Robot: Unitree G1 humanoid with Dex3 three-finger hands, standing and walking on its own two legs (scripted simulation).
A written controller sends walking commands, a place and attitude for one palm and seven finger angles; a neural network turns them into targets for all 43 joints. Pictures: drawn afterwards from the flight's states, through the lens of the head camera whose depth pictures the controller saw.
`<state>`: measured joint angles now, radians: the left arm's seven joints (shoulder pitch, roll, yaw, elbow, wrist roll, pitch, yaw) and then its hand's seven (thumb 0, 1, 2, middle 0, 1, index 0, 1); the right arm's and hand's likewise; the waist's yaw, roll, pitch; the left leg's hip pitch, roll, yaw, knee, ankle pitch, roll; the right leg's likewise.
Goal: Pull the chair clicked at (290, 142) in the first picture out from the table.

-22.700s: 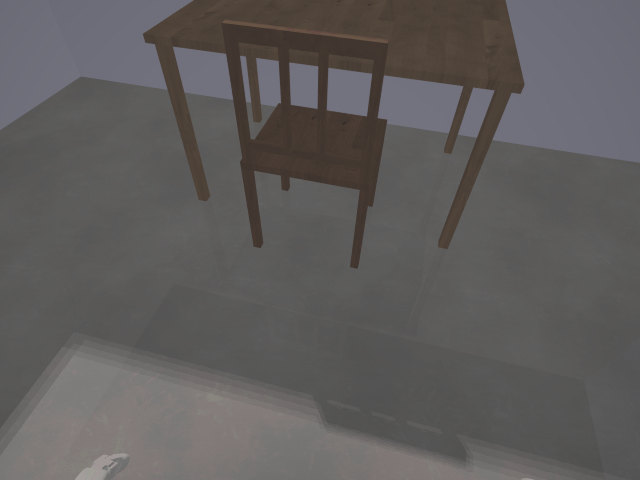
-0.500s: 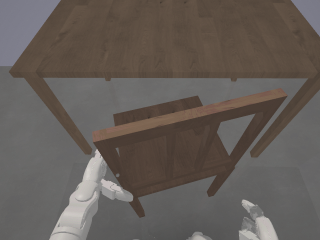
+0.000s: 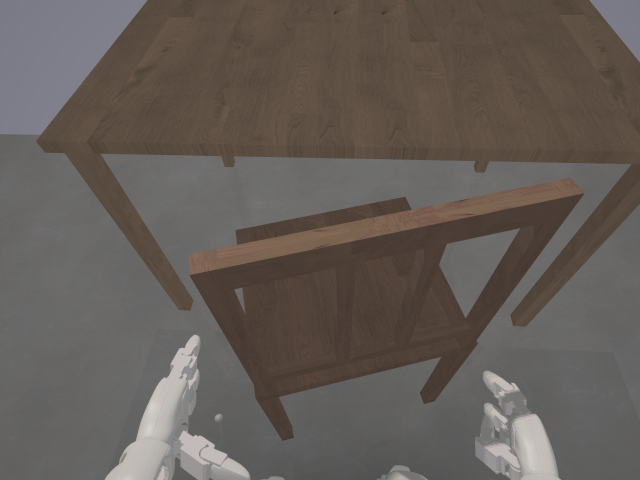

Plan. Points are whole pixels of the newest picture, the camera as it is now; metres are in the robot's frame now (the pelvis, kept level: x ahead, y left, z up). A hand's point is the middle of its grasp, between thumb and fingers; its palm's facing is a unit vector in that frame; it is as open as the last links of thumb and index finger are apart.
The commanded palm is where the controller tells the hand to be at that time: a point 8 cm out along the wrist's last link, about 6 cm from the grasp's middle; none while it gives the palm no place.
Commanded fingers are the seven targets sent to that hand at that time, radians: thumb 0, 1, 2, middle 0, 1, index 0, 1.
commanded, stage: draw the fingers out of the gap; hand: left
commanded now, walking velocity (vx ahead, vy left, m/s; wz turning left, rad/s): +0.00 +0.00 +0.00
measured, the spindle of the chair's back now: (342, 316) +0.35 -0.01 -0.05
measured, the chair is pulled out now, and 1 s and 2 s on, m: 0.12 0.12 0.12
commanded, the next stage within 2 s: draw the hand back to the body in 0.18 s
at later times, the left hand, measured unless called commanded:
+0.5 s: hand (183, 440) +0.17 +0.15 +0.03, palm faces +0.04 -1.00 -0.05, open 17.5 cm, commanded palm +0.13 +0.21 +0.04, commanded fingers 0.00 -0.55 0.20 0.00 0.00 0.00 0.00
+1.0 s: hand (97, 426) +0.17 +0.21 +0.10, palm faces +0.24 -0.90 -0.35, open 16.1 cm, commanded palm +0.14 +0.26 +0.13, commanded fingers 0.00 0.03 0.48 -0.08 -0.12 -0.08 -0.12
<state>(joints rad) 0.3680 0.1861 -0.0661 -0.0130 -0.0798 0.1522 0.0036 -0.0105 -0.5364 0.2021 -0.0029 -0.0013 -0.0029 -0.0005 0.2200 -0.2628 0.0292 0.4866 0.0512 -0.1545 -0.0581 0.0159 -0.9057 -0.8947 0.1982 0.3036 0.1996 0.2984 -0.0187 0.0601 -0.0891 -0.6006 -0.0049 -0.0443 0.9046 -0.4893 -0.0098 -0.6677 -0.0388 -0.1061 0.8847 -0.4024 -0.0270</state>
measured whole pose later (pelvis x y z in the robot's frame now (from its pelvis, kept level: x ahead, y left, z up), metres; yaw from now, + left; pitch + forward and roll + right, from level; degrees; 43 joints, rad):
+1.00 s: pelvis +0.00 +0.01 +0.01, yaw -1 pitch +4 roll -1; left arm 0.68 0.27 0.12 -0.43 -0.07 -0.08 0.11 -0.01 -0.29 0.32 -0.04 -0.05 -0.04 -0.05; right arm 0.21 -0.22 -0.01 0.54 0.05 -0.14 -0.11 0.02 -0.91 -0.90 0.20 0.30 0.20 0.30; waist 0.04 0.08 -0.05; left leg -0.44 0.00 -0.04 0.84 -0.47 0.00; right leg -0.50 -0.03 -0.10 0.80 -0.38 -0.02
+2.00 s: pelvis +0.02 +0.02 +0.05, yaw -2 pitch -3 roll -1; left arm 0.50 0.33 0.35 -0.43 -0.05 -0.12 0.15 0.01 0.89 0.90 -0.21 -0.30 -0.21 -0.30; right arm 0.15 -0.22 -0.01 0.68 0.02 -0.14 -0.05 0.02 -0.91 -0.89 0.20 0.30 0.20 0.30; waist 0.08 0.09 0.06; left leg -0.06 -0.01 0.00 0.44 -0.32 0.02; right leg -0.14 -0.02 -0.06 0.43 -0.23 0.01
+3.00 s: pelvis -0.06 +0.02 +0.04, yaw -2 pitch +2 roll +0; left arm 0.59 0.40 0.43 -0.53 -0.04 -0.23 0.17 0.01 0.89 0.90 -0.21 -0.30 -0.21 -0.30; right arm 0.17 -0.22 -0.04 0.59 0.02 -0.09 -0.06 0.02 -0.91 -0.89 0.20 0.30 0.20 0.30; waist 0.00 0.04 0.08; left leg -0.38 0.00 0.01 0.61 -0.27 0.02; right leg -0.43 -0.02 -0.05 0.52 -0.13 -0.01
